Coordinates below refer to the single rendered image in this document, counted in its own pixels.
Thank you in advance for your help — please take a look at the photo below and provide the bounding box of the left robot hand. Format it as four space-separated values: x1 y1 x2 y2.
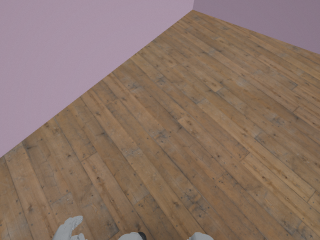
52 215 88 240

